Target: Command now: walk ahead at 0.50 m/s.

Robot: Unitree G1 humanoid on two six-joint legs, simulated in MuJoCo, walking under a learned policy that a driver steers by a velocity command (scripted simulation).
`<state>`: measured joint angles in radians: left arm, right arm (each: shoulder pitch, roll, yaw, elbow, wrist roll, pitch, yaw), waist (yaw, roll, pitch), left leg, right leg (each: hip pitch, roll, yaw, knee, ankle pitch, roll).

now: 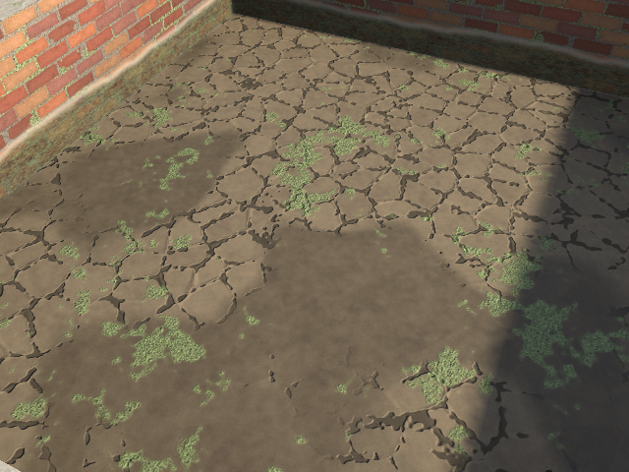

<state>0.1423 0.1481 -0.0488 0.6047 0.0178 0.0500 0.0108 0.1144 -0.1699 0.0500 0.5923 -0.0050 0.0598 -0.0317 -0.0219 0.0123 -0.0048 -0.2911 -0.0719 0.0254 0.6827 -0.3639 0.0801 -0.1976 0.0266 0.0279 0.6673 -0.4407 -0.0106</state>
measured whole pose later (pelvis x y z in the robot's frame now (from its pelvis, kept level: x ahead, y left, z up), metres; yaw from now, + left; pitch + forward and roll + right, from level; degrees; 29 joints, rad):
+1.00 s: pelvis -0.01 -0.01 +0.00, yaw +0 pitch -2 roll +0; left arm 0.15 0.15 -0.05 0.60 0.02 0.05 0.01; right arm 0.10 -0.16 0.05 0.59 -0.01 0.06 -0.04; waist -0.02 0.01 -0.01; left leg -0.31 -0.05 0.02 0.70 -0.36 0.06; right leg -0.21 0.04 0.02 0.68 -0.44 -0.03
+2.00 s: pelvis +0.00 -0.01 +0.00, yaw +0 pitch -2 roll +0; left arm 0.16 0.15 -0.05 0.60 0.02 0.05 0.00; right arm 0.11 -0.16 0.05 0.61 -0.01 0.05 -0.03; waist -0.02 0.01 -0.02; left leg -0.29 -0.05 0.02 0.67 -0.35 0.06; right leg -0.20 0.04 0.03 0.65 -0.42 -0.03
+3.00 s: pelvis -0.01 -0.02 +0.02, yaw +0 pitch -1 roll +0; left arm 0.24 0.18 -0.06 0.65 0.01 0.06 0.01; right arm 0.19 -0.20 0.05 0.72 0.00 0.07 -0.03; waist -0.02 0.01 -0.03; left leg -0.22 -0.03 0.00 0.45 -0.22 0.04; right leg -0.12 0.06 0.03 0.41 -0.28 -0.04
